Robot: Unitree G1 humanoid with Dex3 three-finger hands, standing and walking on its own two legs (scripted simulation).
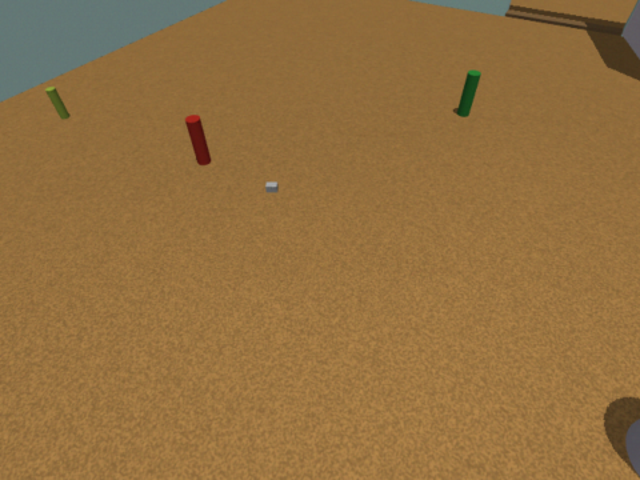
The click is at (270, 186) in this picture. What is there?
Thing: small box
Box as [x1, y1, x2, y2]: [266, 182, 277, 192]
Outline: 266,182 266,191 276,192 277,183
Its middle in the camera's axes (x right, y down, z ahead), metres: -0.24 -0.26 +1.91
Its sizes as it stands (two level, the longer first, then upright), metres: 0.053 0.037 0.035
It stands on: the floor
